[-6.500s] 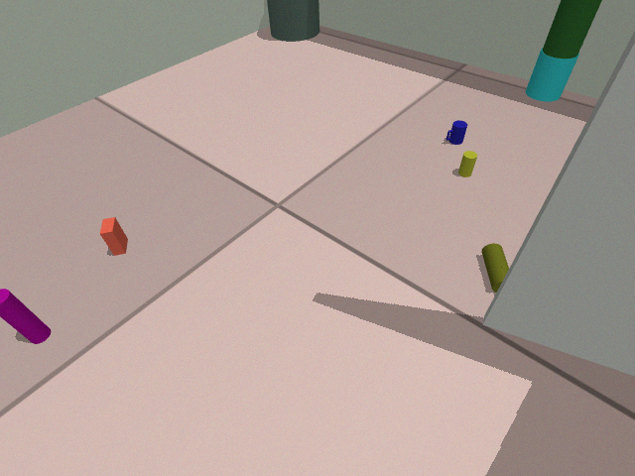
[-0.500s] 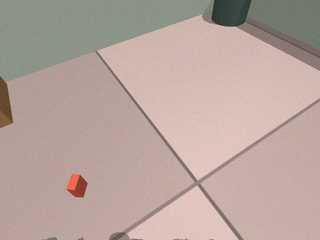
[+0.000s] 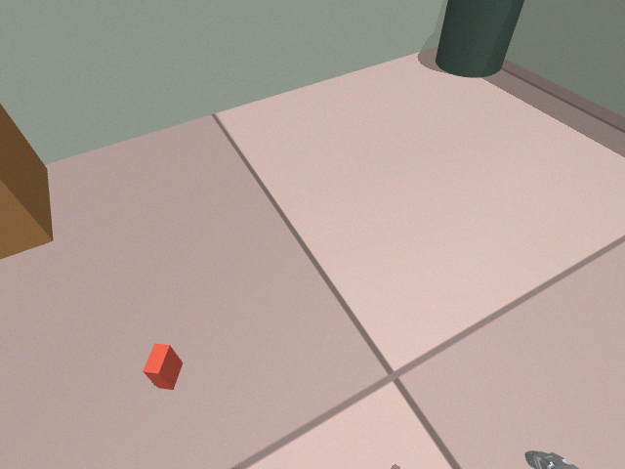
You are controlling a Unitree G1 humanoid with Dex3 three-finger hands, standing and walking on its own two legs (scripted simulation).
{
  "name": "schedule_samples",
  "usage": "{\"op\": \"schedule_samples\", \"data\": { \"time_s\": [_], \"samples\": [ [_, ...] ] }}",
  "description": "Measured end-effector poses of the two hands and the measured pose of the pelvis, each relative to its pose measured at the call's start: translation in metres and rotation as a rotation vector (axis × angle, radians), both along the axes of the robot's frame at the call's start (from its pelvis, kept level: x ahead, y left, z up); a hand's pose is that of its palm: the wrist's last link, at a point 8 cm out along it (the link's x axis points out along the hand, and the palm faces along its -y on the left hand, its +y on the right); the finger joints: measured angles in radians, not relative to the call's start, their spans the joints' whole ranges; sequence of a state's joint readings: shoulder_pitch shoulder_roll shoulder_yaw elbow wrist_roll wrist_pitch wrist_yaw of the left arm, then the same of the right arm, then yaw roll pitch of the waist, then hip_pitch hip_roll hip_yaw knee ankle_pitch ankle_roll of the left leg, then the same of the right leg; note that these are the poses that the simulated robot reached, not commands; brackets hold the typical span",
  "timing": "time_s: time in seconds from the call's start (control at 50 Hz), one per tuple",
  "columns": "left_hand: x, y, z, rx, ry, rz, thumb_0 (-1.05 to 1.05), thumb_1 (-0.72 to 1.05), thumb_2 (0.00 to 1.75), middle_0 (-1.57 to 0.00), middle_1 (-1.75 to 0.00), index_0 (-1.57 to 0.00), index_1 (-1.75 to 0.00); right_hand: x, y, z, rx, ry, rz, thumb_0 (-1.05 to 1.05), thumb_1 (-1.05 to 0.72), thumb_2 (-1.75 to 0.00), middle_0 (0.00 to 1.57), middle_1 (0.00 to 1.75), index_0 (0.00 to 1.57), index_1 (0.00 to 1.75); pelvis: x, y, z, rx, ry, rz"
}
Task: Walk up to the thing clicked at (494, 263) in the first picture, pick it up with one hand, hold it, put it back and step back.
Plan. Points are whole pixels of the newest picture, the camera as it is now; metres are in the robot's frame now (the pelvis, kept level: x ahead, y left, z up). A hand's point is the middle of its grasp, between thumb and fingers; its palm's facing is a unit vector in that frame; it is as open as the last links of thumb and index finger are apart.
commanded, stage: walk up
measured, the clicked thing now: out of the picture -0.23 -0.88 -0.73
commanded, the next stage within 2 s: stand in 0.14 s
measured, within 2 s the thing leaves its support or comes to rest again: neither
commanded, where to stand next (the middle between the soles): +0.04 +0.00 m, yaw -3 degrees
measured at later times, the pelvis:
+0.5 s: pelvis +0.01 -0.01 +0.01, yaw -1 degrees
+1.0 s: pelvis +0.02 -0.01 +0.02, yaw -1 degrees
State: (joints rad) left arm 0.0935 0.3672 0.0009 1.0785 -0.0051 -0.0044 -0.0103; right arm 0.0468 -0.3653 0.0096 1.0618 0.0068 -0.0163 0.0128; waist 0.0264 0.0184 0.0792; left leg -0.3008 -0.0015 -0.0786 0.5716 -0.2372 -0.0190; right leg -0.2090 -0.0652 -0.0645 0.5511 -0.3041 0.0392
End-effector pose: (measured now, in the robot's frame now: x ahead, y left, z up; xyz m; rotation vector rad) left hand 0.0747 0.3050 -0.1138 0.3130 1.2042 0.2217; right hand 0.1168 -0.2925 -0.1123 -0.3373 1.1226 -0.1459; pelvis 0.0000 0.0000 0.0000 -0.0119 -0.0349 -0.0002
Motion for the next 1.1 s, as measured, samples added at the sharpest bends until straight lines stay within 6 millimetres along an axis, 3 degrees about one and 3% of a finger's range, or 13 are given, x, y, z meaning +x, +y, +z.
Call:
{"op": "schedule_samples", "data": {
  "time_s": [0.2,0.46,1.1],
  "samples": [
    [0.011,0.003,0.009,0.004,-0.019,0.002,0.01,0.91,0.90,-0.21,-0.30,-0.20,-0.30,-0.013,-0.001,0.006,0.000,0.049,-0.013,0.01,-0.91,-0.90,0.21,0.30,0.20,0.30,0.000,-0.002,0.009,0.002,-0.002,0.000],
    [0.007,-0.014,0.006,-0.018,0.034,-0.004,0.01,0.91,0.90,-0.21,-0.30,-0.20,-0.30,-0.028,-0.017,0.010,-0.012,0.083,-0.075,0.01,-0.91,-0.90,0.21,0.30,0.20,0.30,0.006,-0.009,0.014,0.004,-0.003,-0.011],
    [0.024,-0.021,0.011,-0.013,0.020,-0.009,0.01,0.91,0.90,-0.21,-0.30,-0.20,-0.30,-0.018,-0.018,0.009,0.001,0.082,-0.073,0.01,-0.91,-0.90,0.21,0.30,0.20,0.30,0.020,-0.014,0.016,0.006,0.002,-0.022]
  ]
}}
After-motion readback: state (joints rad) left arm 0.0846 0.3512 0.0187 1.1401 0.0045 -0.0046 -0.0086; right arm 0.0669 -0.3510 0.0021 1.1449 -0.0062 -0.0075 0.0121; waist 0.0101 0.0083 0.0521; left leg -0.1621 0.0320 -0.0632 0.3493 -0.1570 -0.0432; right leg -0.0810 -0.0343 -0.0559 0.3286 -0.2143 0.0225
